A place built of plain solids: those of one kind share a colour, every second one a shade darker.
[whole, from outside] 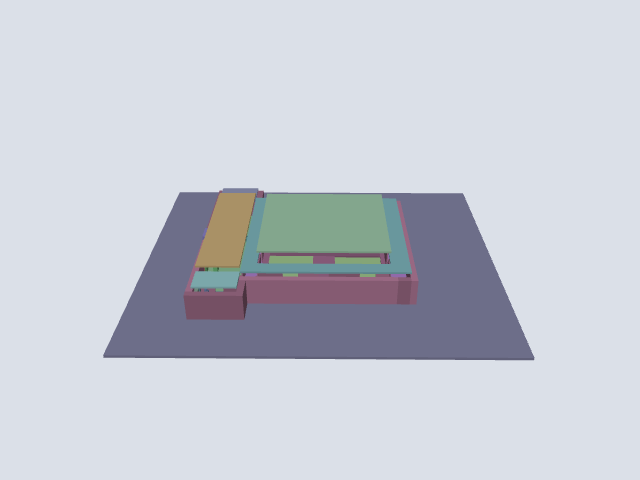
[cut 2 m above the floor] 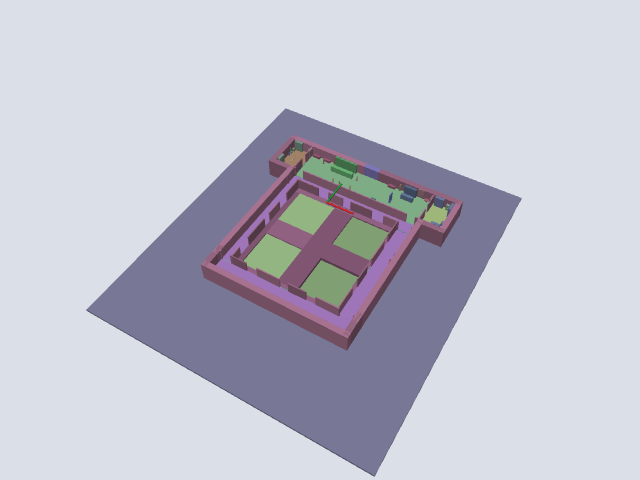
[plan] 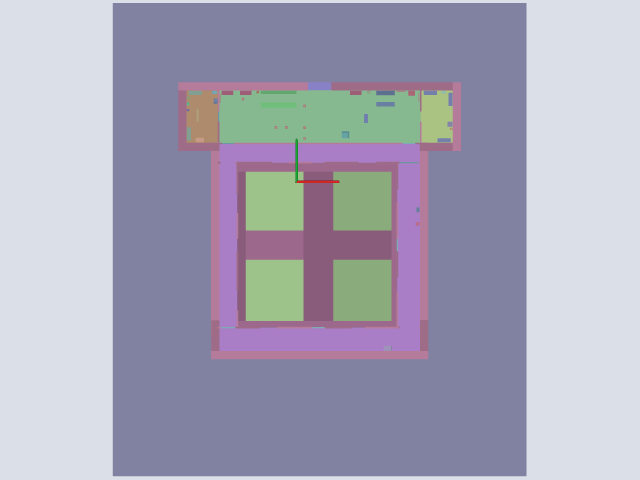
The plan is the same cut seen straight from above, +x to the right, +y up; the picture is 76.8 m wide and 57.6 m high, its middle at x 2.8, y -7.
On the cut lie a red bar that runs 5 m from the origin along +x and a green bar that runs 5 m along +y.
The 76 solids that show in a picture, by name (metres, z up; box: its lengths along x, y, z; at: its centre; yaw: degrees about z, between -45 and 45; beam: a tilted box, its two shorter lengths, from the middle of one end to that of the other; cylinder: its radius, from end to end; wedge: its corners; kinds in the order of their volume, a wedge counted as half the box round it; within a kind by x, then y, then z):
{
 "ground_under_all_1": {"box": [49.66, 56.78, 0.4], "at": [2.76, -6.95, -1.7]},
 "wall_1": {"box": [1.0, 8.25, 4.2], "at": [-13.72, 7.81, 0.55]},
 "wall_2": {"box": [4.95, 1.0, 4.2], "at": [-11.74, 4.18, 0.55]},
 "wall_3": {"box": [5.75, 1.0, 4.2], "at": [-11.34, 11.44, 0.55]},
 "wall_4": {"box": [1.0, 4.7, 4.2], "at": [-9.77, -18.96, 0.55]},
 "wall_5": {"box": [1.0, 21.6, 4.2], "at": [-9.77, -7.62, 0.55]},
 "wall_6": {"box": [1.0, 3.3, 4.2], "at": [-9.77, 3.04, 0.55]},
 "wall_7": {"box": [0.2, 2.73, 4.2], "at": [-9.37, 5.85, 0.55]},
 "wall_8": {"box": [0.2, 2.73, 4.2], "at": [-9.37, 9.77, 0.55]},
 "wall_9": {"box": [0.2, 2.2, 4.2], "at": [-7.12, -16.52, 0.55]},
 "wall_10": {"box": [0.2, 4.65, 4.2], "at": [-7.12, -10.69, 0.55]},
 "wall_11": {"box": [0.2, 3.1, 4.2], "at": [-7.12, -5.32, 0.55]},
 "wall_12": {"box": [0.2, 3.85, 4.2], "at": [-7.12, 0.46, 0.55]},
 "wall_13": {"box": [2.88, 0.2, 4.2], "at": [-5.78, -17.52, 0.55]},
 "wall_14": {"box": [4.28, 0.2, 4.2], "at": [-5.08, 2.29, 0.55]},
 "wall_15": {"box": [11.63, 1.0, 4.2], "at": [-4.45, 11.44, 0.55]},
 "wall_16": {"box": [4.25, 0.2, 4.2], "at": [-0.27, -17.52, 0.55]},
 "wall_17": {"box": [2.85, 0.2, 4.2], "at": [0.43, 2.29, 0.55]},
 "wall_18": {"box": [20.23, 0.2, 4.2], "at": [2.62, 4.58, 0.55]},
 "wall_19": {"box": [26.05, 1.0, 4.2], "at": [2.76, -20.82, 0.55]},
 "wall_20": {"box": [3.2, 0.2, 4.2], "at": [4.96, -17.52, 0.55]},
 "wall_21": {"box": [4.05, 0.2, 4.2], "at": [5.38, 2.29, 0.55]},
 "wall_22": {"box": [11.63, 1.0, 4.2], "at": [9.97, 11.44, 0.55]},
 "wall_23": {"box": [3.98, 0.2, 4.2], "at": [10.2, -17.52, 0.55]},
 "wall_24": {"box": [2.63, 0.2, 4.2], "at": [10.87, 2.29, 0.55]},
 "wall_25": {"box": [0.2, 4.45, 4.2], "at": [12.09, -15.39, 0.55]},
 "wall_26": {"box": [0.2, 3.1, 4.2], "at": [12.09, -9.91, 0.55]},
 "wall_27": {"box": [0.2, 4.4, 4.2], "at": [12.09, -4.67, 0.55]},
 "wall_28": {"box": [0.2, 3.35, 4.2], "at": [12.09, 0.71, 0.55]},
 "wall_29": {"box": [0.2, 2.73, 4.2], "at": [14.88, 5.85, 0.55]},
 "wall_30": {"box": [0.2, 2.73, 4.2], "at": [14.88, 9.77, 0.55]},
 "wall_31": {"box": [1.0, 4.7, 4.2], "at": [15.29, -18.96, 0.55]},
 "wall_32": {"box": [1.0, 21.6, 4.2], "at": [15.29, -7.62, 0.55]},
 "wall_33": {"box": [1.0, 3.3, 4.2], "at": [15.29, 3.04, 0.55]},
 "wall_34": {"box": [5.75, 1.0, 4.2], "at": [16.86, 11.44, 0.55]},
 "wall_35": {"box": [4.95, 1.0, 4.2], "at": [17.26, 4.18, 0.55]},
 "wall_36": {"box": [1.0, 8.25, 4.2], "at": [19.24, 7.81, 0.55]},
 "floor_corr_1": {"box": [2.25, 19.8, 1.55], "at": [-8.24, -7.62, -0.78]},
 "floor_corr_2": {"box": [24.25, 2.9, 1.55], "at": [2.76, -18.96, -0.78]},
 "floor_corr_3": {"box": [24.25, 2.3, 1.55], "at": [2.76, 3.44, -0.78]},
 "floor_corr_4": {"box": [2.8, 19.8, 1.55], "at": [13.48, -7.62, -0.78]},
 "floor_gang_1": {"box": [1.0, 17.9, 1.55], "at": [-6.62, -7.76, -0.78]},
 "floor_gang_2": {"box": [6.95, 3.5, 1.55], "at": [-2.64, -7.62, -0.78]},
 "floor_gang_3": {"box": [19.2, 0.8, 1.55], "at": [2.48, -17.11, -0.78]},
 "floor_gang_4": {"box": [19.2, 1.1, 1.55], "at": [2.48, 1.74, -0.78]},
 "floor_gang_5": {"box": [3.55, 17.9, 1.55], "at": [2.61, -7.76, -0.78]},
 "floor_gang_6": {"box": [7.0, 3.5, 1.55], "at": [7.88, -7.62, -0.78]},
 "floor_gang_7": {"box": [0.7, 17.9, 1.55], "at": [11.73, -7.76, -0.78]},
 "step_tier_1": {"box": [6.95, 7.35, 1.33], "at": [-2.64, -13.04, -0.89]},
 "step_tier_2": {"box": [6.95, 7.05, 1.55], "at": [-2.64, -2.34, -0.78]},
 "step_tier_3": {"box": [7.0, 7.35, 0.98], "at": [7.88, -13.04, -1.06]},
 "step_tier_4": {"box": [7.0, 7.05, 1.27], "at": [7.88, -2.34, -0.92]},
 "floor_foyer_1": {"box": [24.25, 6.45, 1.55], "at": [2.76, 7.81, -0.78]},
 "ceil_hall_1": {"box": [19.2, 19.8, 0.3], "at": [2.48, -7.62, 5.55]},
 "ceil_corr_1": {"box": [2.25, 19.8, 0.3], "at": [-8.24, -7.62, 3.4]},
 "ceil_corr_2": {"box": [24.25, 2.9, 0.3], "at": [2.76, -18.96, 3.4]},
 "ceil_corr_3": {"box": [24.25, 2.3, 0.3], "at": [2.76, 3.44, 3.4]},
 "ceil_foyer_1": {"box": [24.25, 6.45, 0.3], "at": [2.76, 7.81, 4.35]},
 "floor_cloaks_1": {"box": [3.95, 6.45, 1.55], "at": [-11.34, 7.81, -0.78]},
 "floor_store_1": {"box": [3.95, 6.45, 1.55], "at": [16.86, 7.81, -0.78]},
 "door_leaf_1": {"box": [2.8, 0.97, 4.82], "at": [2.76, 11.45, 0.86]},
 "ceil_cloaks_1": {"box": [3.95, 6.45, 0.3], "at": [-11.34, 7.81, 3.4]},
 "ceil_store_1": {"box": [3.95, 6.45, 0.3], "at": [16.86, 7.81, 3.4]},
 "bar_foyer_1": {"box": [4.3, 0.65, 1.1], "at": [-2.17, 9.18, 0.55]},
 "bar_foyer_2": {"box": [4.3, 0.4, 2.1], "at": [-2.17, 10.71, 1.05]},
 "shelves_store_1": {"box": [1.6, 0.5, 2.0], "at": [16.04, 10.65, 1.0]},
 "shelves_store_2": {"box": [1.6, 0.5, 2.0], "at": [17.68, 4.96, 1.0]},
 "shelves_store_3": {"box": [0.5, 1.6, 2.0], "at": [18.45, 9.88, 1.0]},
 "cloakroom_foyer_1": {"box": [2.25, 0.55, 1.0], "at": [10.66, 9.28, 0.5]},
 "cloakroom_foyer_2": {"box": [2.25, 0.55, 1.75], "at": [10.66, 10.63, 0.87]},
 "shelves_cloaks_1": {"box": [0.5, 1.6, 2.0], "at": [-12.94, 5.74, 1.0]},
 "shelves_cloaks_2": {"box": [1.6, 0.5, 2.0], "at": [-12.16, 10.65, 1.0]},
 "bench_foyer_1": {"box": [1.4, 0.5, 0.46], "at": [-8.31, 10.65, 0.22]},
 "bench_foyer_2": {"box": [1.4, 0.5, 0.46], "at": [-6.12, 10.65, 0.22]},
 "bench_foyer_3": {"box": [1.4, 0.5, 0.46], "at": [7.08, 10.65, 0.22]},
 "poster_case_foyer_1": {"box": [1.1, 0.14, 1.6], "at": [12.54, 10.84, 1.3]}
}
